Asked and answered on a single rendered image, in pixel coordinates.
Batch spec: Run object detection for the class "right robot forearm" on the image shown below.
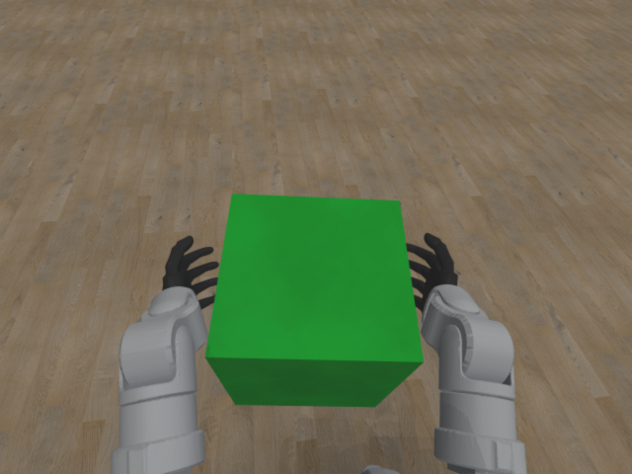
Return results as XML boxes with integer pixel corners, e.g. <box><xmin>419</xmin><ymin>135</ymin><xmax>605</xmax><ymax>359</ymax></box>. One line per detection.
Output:
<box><xmin>421</xmin><ymin>284</ymin><xmax>527</xmax><ymax>474</ymax></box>

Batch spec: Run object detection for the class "robot right shin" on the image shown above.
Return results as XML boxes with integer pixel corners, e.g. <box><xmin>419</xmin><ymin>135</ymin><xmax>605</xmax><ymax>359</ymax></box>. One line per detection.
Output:
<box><xmin>361</xmin><ymin>465</ymin><xmax>381</xmax><ymax>473</ymax></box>

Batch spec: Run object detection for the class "right robot hand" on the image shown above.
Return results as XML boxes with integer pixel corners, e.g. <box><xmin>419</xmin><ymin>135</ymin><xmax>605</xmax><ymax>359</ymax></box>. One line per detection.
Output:
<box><xmin>406</xmin><ymin>233</ymin><xmax>458</xmax><ymax>314</ymax></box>

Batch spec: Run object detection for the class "left robot hand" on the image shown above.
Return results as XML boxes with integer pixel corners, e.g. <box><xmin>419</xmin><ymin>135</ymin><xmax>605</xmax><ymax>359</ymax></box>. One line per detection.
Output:
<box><xmin>162</xmin><ymin>236</ymin><xmax>219</xmax><ymax>309</ymax></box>

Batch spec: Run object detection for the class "carton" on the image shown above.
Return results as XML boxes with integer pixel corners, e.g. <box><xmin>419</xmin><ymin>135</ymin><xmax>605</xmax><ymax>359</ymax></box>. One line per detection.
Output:
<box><xmin>205</xmin><ymin>194</ymin><xmax>424</xmax><ymax>407</ymax></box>

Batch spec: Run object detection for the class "left robot forearm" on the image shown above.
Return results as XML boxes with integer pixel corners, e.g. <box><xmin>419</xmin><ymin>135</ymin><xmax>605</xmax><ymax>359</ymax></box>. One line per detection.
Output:
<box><xmin>111</xmin><ymin>286</ymin><xmax>208</xmax><ymax>474</ymax></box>

